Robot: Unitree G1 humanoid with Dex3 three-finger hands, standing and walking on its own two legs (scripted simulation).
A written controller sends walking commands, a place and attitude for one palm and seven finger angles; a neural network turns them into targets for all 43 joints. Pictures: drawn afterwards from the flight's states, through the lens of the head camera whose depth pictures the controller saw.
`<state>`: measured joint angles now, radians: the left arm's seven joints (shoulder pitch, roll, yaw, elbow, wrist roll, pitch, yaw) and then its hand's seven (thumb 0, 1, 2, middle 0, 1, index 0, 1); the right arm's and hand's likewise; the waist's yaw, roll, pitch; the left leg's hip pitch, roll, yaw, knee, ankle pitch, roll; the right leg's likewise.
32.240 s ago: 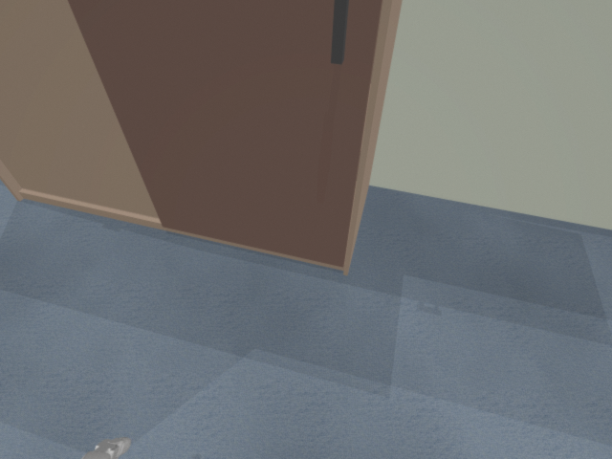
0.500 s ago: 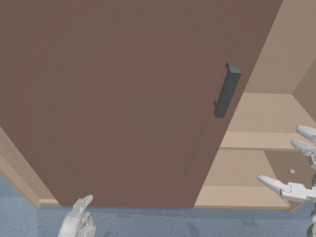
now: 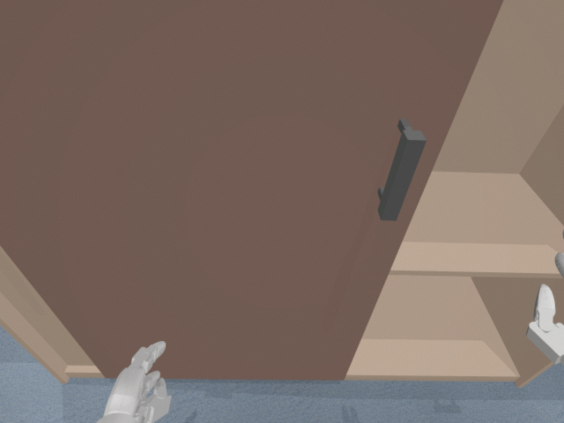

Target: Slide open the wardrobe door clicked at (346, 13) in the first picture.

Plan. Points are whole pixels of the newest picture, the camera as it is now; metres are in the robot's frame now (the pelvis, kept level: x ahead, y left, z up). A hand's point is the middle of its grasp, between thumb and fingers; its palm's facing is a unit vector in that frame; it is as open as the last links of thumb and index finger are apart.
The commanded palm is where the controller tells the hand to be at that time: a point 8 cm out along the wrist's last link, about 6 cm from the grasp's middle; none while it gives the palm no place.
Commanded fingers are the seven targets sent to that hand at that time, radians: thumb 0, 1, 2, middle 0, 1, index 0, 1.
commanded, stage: draw the hand back to the body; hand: right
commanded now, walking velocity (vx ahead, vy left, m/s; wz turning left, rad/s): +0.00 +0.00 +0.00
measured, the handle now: (395, 170) +0.43 -0.18 +0.18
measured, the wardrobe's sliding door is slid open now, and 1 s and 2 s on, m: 0.63 0.63 0.63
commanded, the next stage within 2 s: step back with the hand held close in 0.26 s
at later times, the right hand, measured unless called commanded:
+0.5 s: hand (544, 322) +0.18 -0.27 +0.16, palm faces +0.48 +0.79 -0.37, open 7.4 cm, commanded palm +0.13 -0.29 +0.17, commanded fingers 0.00 -0.90 -0.90 0.20 0.30 0.20 0.30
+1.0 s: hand out of the picture +0.14 -0.29 +0.15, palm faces +0.44 +0.79 -0.43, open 7.4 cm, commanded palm +0.08 -0.32 +0.17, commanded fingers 0.00 -0.90 -0.90 0.20 0.30 0.20 0.30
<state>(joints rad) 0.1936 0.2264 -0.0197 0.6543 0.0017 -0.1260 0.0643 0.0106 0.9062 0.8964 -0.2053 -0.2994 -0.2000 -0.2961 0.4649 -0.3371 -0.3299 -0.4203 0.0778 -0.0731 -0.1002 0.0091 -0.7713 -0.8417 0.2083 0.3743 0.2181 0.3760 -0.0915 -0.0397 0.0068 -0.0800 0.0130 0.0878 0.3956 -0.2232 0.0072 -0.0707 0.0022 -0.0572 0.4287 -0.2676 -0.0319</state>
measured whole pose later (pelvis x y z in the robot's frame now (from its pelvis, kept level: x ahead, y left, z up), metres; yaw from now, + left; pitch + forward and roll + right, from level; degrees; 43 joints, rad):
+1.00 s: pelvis -0.07 -0.03 -0.02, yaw +1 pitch -1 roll +2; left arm 0.22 0.23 0.00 0.55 -0.01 -0.06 0.08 0.01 0.91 0.90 -0.21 -0.30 -0.20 -0.30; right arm 0.50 -0.38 -0.43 -0.47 0.02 -0.21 -0.13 0.01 -0.89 -0.90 0.21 0.30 0.22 0.30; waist -0.03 0.01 0.02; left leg -0.36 0.03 0.06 0.54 -0.17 -0.02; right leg -0.36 0.01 -0.09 0.62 -0.26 -0.08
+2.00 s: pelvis -0.17 -0.05 +0.00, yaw +0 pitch +1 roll +2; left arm 0.26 0.16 -0.04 0.66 0.02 -0.15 0.06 0.01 0.90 0.90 -0.21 -0.30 -0.20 -0.30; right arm 0.49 -0.40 -0.41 -0.42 0.03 -0.23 -0.13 0.01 -0.89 -0.90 0.20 0.30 0.21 0.30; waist 0.00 0.05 -0.03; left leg -0.20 -0.04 -0.01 0.42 -0.23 0.00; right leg -0.31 0.01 -0.03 0.51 -0.22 -0.05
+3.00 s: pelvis -0.16 -0.05 +0.00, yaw -2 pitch +0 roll +1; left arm 0.31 0.14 -0.01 1.12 0.01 0.02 0.03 0.00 0.91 0.90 -0.20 -0.30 -0.20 -0.30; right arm 0.35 -0.18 0.00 1.16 -0.01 0.01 -0.02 0.01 -0.93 -0.90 0.20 0.30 0.20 0.30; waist 0.00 0.01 0.05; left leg -0.16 -0.01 0.02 0.41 -0.25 0.00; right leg -0.25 0.04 -0.01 0.45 -0.21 -0.05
